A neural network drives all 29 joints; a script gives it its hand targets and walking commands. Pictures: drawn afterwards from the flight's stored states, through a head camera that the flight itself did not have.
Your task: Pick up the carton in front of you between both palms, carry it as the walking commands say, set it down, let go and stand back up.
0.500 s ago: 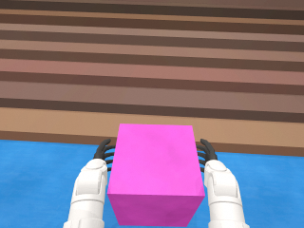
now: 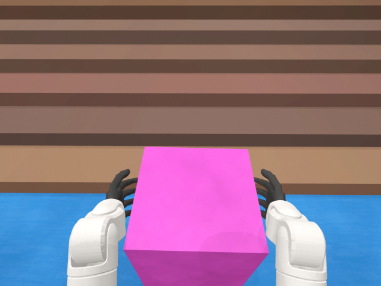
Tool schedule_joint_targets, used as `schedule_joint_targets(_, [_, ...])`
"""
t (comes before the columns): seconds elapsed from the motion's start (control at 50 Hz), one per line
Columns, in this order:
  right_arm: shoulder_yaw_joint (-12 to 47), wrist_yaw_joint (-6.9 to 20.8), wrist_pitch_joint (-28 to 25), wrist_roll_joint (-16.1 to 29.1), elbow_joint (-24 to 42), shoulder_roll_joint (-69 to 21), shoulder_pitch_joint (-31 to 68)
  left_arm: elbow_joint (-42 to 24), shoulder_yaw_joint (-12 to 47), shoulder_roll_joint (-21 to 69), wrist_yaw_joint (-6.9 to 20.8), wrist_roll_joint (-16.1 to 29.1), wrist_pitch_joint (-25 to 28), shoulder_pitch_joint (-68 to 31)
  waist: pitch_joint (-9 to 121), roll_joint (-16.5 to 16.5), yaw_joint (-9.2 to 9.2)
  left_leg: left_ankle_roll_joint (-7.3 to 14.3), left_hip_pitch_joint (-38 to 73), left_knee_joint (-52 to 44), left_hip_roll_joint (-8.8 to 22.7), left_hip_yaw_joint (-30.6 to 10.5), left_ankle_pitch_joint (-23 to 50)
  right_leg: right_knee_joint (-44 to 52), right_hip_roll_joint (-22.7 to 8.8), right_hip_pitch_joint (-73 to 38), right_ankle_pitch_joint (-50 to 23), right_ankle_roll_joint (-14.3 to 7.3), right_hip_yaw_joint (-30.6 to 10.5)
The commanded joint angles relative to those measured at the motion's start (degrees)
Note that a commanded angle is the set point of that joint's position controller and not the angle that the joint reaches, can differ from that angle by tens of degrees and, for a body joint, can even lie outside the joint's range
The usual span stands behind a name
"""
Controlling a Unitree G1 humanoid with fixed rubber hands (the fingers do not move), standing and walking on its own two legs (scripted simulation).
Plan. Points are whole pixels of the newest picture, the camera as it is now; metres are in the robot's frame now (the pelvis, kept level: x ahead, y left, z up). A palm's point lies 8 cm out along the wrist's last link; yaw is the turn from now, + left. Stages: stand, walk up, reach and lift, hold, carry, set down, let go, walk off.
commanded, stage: carry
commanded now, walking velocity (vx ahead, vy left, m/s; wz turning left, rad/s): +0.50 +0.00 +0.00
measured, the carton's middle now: (194, 221) +0.27 +0.00 +0.02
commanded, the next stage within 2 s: none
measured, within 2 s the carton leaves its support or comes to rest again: neither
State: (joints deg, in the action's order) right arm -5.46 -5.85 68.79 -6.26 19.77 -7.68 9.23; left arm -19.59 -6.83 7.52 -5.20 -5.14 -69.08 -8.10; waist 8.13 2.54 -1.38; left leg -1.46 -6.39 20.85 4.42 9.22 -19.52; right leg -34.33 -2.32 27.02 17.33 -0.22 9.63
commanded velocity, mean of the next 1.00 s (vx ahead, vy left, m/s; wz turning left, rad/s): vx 0.50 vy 0.00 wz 0.00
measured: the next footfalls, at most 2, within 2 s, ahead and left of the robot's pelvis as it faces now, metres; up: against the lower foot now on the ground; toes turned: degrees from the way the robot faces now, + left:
right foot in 0.04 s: +0.14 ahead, -0.10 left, +0.00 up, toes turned -10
left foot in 0.46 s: +0.48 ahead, +0.10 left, +0.00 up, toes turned +11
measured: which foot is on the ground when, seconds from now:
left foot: down 0.00-0.06, up 0.08-0.44, down 0.46-0.94, up 0.96-1.00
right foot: up 0.00-0.02, down 0.04-0.50, up 0.52-0.90, down 0.92-1.00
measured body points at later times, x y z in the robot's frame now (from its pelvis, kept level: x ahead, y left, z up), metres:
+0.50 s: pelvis +0.32 +0.01 -0.03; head +0.33 +0.01 +0.42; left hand +0.63 +0.17 +0.11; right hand +0.64 -0.14 +0.11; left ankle +0.44 +0.09 -0.74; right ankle +0.11 -0.09 -0.72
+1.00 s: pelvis +0.63 +0.00 -0.02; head +0.68 -0.01 +0.42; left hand +1.03 +0.16 +0.14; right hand +1.05 -0.14 +0.14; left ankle +0.48 +0.10 -0.65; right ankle +0.71 -0.07 -0.74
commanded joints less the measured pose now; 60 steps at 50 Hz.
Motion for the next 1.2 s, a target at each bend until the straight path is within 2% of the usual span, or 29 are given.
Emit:
schedule_joint_targets(0.0, [40.38,14.6,1.6,24.14,3.52,-48.43,25.66,-4.21,39.67,48.06,13.54,21.89,-0.87,-26.72,10.02,3.2,1.45,4.58,-4.31,3.14,7.14,-1.21,11.94,8.88,3.2,-19.12,-8.46,-0.38,5.89])
schedule_joint_targets(0.02, [40.13,14.69,2.13,24.19,3.28,-47.21,25.07,-3.59,38.98,47.25,13.35,21.2,-1.33,-25.9,12.63,0.19,1.99,2.95,-11.22,11.95,5.63,2.13,12.93,8.3,0.65,-30.47,-5.48,-1.42,3.29])
schedule_joint_targets(0.04, [40.1,14.91,2.92,24.48,3.94,-45.61,26.98,-2.07,37.9,45.87,13.14,19.8,-1.73,-24.61,13.37,-11.9,3.62,-0.44,-21.4,28.0,0.9,4.53,4.16,17.97,-11.97,-36.29,8.03,-5.26,-18.84])
schedule_joint_targets(0.06, [40.54,15.19,3.83,25.53,4.75,-45.6,30.28,-0.56,37.13,45.59,12.99,19.16,-1.86,-25.88,11.78,-20.78,3.79,-1.01,-35.14,39.56,-4.24,0.66,-9.71,22.49,-21.92,-41.74,5.46,-12.55,-38.48])
schedule_joint_targets(0.08, [40.42,15.48,4.14,25.86,3.55,-46.29,31.1,-1.85,37.42,46.55,12.87,19.83,-2.22,-27.64,10.43,-14.38,2.97,1.22,-39.23,46.66,-0.35,-5.58,-10.74,21.69,-23.7,-40.16,-0.42,-14.08,-38.84])
schedule_joint_targets(0.12, [39.71,15.83,3.9,26.04,1.96,-48.59,31.22,-3.25,38.44,49.16,12.92,21.02,-2.44,-30.65,10.5,-5.4,2.7,2.56,-39.34,47.43,3.29,-7.76,-5.48,20.38,-20.85,-36.42,-8.68,-11.64,-29.89])
schedule_joint_targets(0.14, [39.52,15.78,3.54,25.44,1.13,-49.67,30.24,-3.92,39.21,50.39,13.17,21.68,-2.28,-31.76,10.3,-3.97,2.44,2.39,-37.48,43.38,4.17,-8.13,-1.99,21.62,-19.51,-34.42,-10.89,-9.53,-25.18])
schedule_joint_targets(0.22, [39.08,14.52,1.85,22.23,0.0,-52.34,26.74,-4.94,41.21,51.66,14.67,24.15,-1.64,-32.45,9.47,-8.17,2.35,1.02,-33.69,30.56,1.2,-3.81,5.86,22.88,-14.39,-33.8,-20.37,-6.77,-12.67])
schedule_joint_targets(0.36, [38.84,12.31,2.65,21.53,7.48,-46.77,31.49,-10.46,40.61,45.04,14.63,25.41,-2.62,-36.21,3.77,-11.88,3.11,2.92,-25.72,10.68,-2.6,3.37,16.97,20.49,-10.19,-32.03,-32.38,-5.38,-2.34])
schedule_joint_targets(0.4, [38.53,12.04,3.78,22.38,8.4,-42.8,35.63,-10.5,40.17,41.12,13.81,25.05,-3.51,-39.46,5.49,-13.04,2.42,4.32,-17.7,9.46,-4.2,4.95,18.09,14.59,-9.91,-31.33,-41.46,-4.46,0.15])
schedule_joint_targets(0.44, [37.1,11.85,5.06,22.72,6.32,-38.57,39.3,-9.36,39.5,37.42,12.95,24.82,-4.74,-43.94,11.7,-9.11,-0.2,5.06,0.58,7.47,-7.84,7.85,12.68,-3.39,-6.48,-24.73,-41.29,-2.71,4.05])
schedule_joint_targets(0.46, [36.03,11.83,5.88,22.92,4.79,-36.93,41.02,-8.01,38.72,35.47,12.56,24.63,-5.49,-46.78,16.08,-4.26,-3.0,6.18,11.67,7.41,0.38,-2.95,5.03,-16.34,-5.49,-15.5,-24.89,-1.94,2.63])
schedule_joint_targets(0.48, [34.51,11.78,6.14,22.5,2.13,-34.19,43.75,-7.22,38.52,36.05,12.2,25.71,-6.46,-51.3,20.05,11.28,-2.7,14.96,20.76,-0.15,16.3,-33.83,-6.69,-33.6,2.34,1.09,-3.9,0.12,0.07])
schedule_joint_targets(0.5, [34.55,11.78,6.9,24.22,0.49,-35.85,46.05,-4.46,37.33,35.87,11.86,25.59,-6.97,-53.0,18.15,13.35,-2.87,17.41,21.2,-6.02,18.43,-42.03,-2.99,-43.6,4.23,10.76,10.49,-1.01,-6.84])
schedule_joint_targets(0.56, [35.59,12.54,7.52,28.59,-0.63,-41.51,54.82,0.04,35.22,40.78,10.96,25.43,-7.29,-58.02,16.18,0.75,-2.24,13.08,13.45,-1.39,14.46,-25.57,16.91,-42.04,-2.81,13.45,3.62,-3.49,-11.13])
schedule_joint_targets(0.6, [35.78,13.11,7.2,30.78,-1.61,-44.85,61.22,2.11,34.04,43.0,10.39,24.71,-6.98,-61.59,17.39,2.11,-1.4,11.24,9.72,-2.16,12.76,-18.95,19.47,-36.36,-3.2,9.92,0.73,-2.83,-9.9])
schedule_joint_targets(0.74, [31.83,13.37,7.09,31.93,-12.08,-46.35,72.44,11.05,31.59,44.11,8.64,23.34,-6.45,-72.79,14.84,4.25,-1.6,12.44,12.66,-2.54,9.17,-8.92,28.17,-15.06,-1.59,13.45,-5.86,-1.35,-4.56])
schedule_joint_targets(0.8, [28.95,13.0,6.93,30.76,-18.16,-46.6,75.92,16.27,29.85,44.77,8.91,24.43,-6.52,-77.5,13.2,4.95,-1.77,10.76,11.97,0.7,6.3,-4.03,35.26,-3.96,1.42,8.42,-11.1,-1.83,-1.07])
schedule_joint_targets(0.82, [27.98,12.77,6.89,30.36,-20.12,-46.76,76.92,17.68,29.12,45.16,9.09,24.93,-6.55,-79.05,13.88,6.86,-1.31,10.62,11.77,2.9,6.5,-2.54,37.64,-2.65,2.43,5.3,-12.48,-2.45,0.08])
schedule_joint_targets(0.86, [26.03,12.24,6.92,29.52,-22.79,-47.55,78.64,20.36,27.41,46.27,9.52,25.79,-6.58,-82.11,15.3,5.49,0.64,8.69,9.73,11.53,5.58,0.2,44.87,3.9,4.91,-4.03,-15.79,-3.67,1.8])
schedule_joint_targets(0.88, [25.24,11.92,7.07,29.22,-24.01,-48.14,79.41,21.99,26.22,46.84,9.73,25.99,-6.61,-82.66,19.29,3.01,3.63,7.28,6.17,22.41,3.43,2.93,43.9,7.51,6.16,-15.52,-16.7,-4.38,3.74])
schedule_joint_targets(0.9, [24.45,11.68,7.16,28.86,-25.08,-48.12,80.77,23.41,24.83,47.09,10.01,26.1,-6.56,-82.19,22.05,-1.03,7.01,6.08,-3.64,32.51,1.48,1.48,33.53,6.54,1.37,-28.63,-17.75,-4.32,-1.54])
schedule_joint_targets(0.92, [23.43,11.53,7.43,27.96,-26.82,-48.02,81.35,24.92,23.24,46.38,10.16,26.25,-6.59,-82.61,22.42,-13.42,6.2,4.96,-15.51,43.31,-2.59,-0.86,5.51,4.59,-11.43,-37.37,-38.25,-5.26,-20.55])
schedule_joint_targets(0.94, [21.66,11.19,7.63,27.36,-27.94,-49.74,81.31,25.64,22.21,45.85,10.17,25.72,-6.42,-84.23,27.54,-22.62,5.9,3.51,-32.26,57.83,-8.81,-4.89,-11.42,10.09,-19.37,-48.92,-29.1,-16.02,-40.65])
schedule_joint_targets(0.96, [20.62,10.71,7.63,26.17,-27.48,-49.7,82.74,24.96,22.36,49.12,10.56,26.96,-6.49,-85.42,26.75,-17.18,5.96,4.77,-37.51,64.33,-5.85,-9.89,-9.51,11.33,-19.12,-48.13,-20.84,-17.77,-40.16])
schedule_joint_targets(1.02, [19.72,9.38,7.25,25.13,-23.15,-52.9,86.09,16.78,23.62,55.16,11.38,30.52,-6.17,-93.47,22.28,-7.08,5.85,5.36,-43.88,65.7,-2.71,-10.04,-3.34,9.13,-14.86,-42.99,-27.13,-14.16,-28.47])
schedule_joint_targets(1.06, [19.34,8.29,6.97,23.14,-20.54,-52.48,83.55,12.48,24.17,56.23,10.98,31.27,-6.02,-93.9,23.63,-6.64,5.65,5.38,-45.04,64.98,-2.39,-8.79,-2.21,9.25,-14.14,-42.95,-25.02,-12.75,-25.7])
schedule_joint_targets(1.12, [20.71,7.06,6.33,20.22,-17.68,-50.62,77.92,7.86,25.58,54.08,10.23,29.76,-5.87,-90.63,23.94,-9.64,7.61,6.1,-56.44,75.95,-3.06,-5.49,-5.26,9.11,-15.19,-49.48,-33.51,-14.86,-24.84])
schedule_joint_targets(1.18, [23.54,6.73,5.93,19.04,-15.4,-47.9,76.61,6.27,28.56,51.25,10.34,29.63,-5.63,-87.96,21.28,-8.28,9.67,7.71,-74.35,87.25,-0.79,-6.21,-13.1,8.78,-16.28,-58.3,-31.19,-15.71,-26.21])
